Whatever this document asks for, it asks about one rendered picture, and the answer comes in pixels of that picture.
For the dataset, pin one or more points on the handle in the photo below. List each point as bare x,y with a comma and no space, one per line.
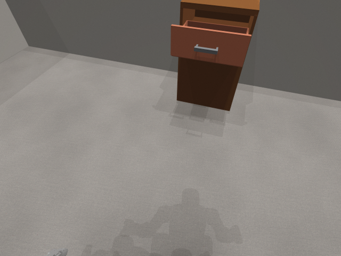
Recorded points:
205,50

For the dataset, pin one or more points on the cabinet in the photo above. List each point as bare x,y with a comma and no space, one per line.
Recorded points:
206,83

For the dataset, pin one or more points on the drawer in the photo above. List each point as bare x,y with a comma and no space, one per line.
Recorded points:
232,42

